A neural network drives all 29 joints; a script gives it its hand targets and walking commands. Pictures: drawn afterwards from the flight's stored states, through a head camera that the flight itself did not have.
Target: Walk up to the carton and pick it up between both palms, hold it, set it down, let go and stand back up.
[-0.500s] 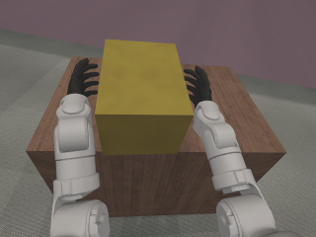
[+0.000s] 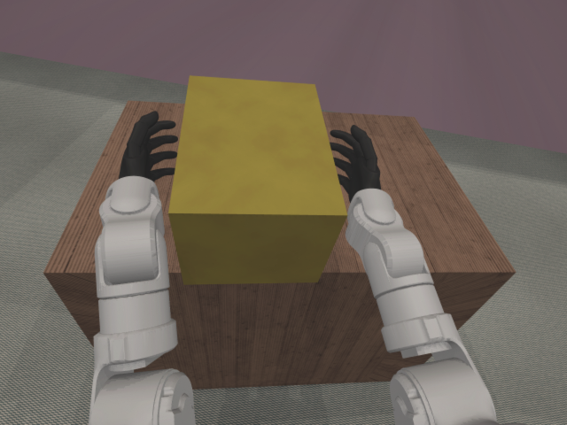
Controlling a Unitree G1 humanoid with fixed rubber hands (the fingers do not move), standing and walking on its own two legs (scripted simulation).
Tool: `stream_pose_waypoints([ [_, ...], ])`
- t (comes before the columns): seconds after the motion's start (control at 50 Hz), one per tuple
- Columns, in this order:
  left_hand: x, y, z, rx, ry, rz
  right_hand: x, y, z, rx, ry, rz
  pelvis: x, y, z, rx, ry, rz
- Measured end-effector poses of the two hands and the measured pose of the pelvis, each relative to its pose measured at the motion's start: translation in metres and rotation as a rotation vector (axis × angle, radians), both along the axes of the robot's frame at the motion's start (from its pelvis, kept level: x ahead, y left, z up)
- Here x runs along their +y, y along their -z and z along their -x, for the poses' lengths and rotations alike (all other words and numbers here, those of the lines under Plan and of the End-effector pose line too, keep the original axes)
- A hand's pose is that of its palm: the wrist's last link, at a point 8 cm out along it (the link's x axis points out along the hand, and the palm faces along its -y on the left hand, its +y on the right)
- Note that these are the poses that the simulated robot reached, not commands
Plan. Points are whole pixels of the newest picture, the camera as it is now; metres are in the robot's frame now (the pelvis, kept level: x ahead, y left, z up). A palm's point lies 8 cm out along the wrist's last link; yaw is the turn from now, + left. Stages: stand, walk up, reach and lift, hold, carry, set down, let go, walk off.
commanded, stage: hold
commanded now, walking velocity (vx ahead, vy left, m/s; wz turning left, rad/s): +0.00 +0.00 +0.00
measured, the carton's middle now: (253, 178) +0.42 +0.02 +0.15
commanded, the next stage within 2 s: none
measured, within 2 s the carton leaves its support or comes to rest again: neither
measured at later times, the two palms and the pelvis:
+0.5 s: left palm (134, 182) +0.34 +0.17 +0.19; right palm (359, 189) +0.35 -0.11 +0.18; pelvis -0.01 +0.00 +0.00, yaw +0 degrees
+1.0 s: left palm (133, 179) +0.35 +0.17 +0.20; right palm (357, 183) +0.36 -0.11 +0.19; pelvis -0.01 +0.00 +0.00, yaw +0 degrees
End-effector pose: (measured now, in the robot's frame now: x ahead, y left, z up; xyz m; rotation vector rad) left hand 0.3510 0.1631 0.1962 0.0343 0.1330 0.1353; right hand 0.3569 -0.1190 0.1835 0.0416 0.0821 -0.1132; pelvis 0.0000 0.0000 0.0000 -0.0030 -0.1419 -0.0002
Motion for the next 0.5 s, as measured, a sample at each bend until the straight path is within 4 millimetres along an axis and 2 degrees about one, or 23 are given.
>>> stream_pose_waypoints([
  [0.28,0.0008,-0.0069,0.0038,-0.020,0.000,-0.001,0.0007,-0.0083,0.0028,-0.019,-0.002,0.008,0.0001,-0.0003,-0.0002,-0.005,0.002,0.001],
  [0.5,0.0051,0.0016,0.0064,0.006,-0.001,0.009,0.0050,-0.0009,0.0056,0.007,-0.001,0.014,0.0018,0.0000,0.0058,-0.002,-0.002,0.002],
])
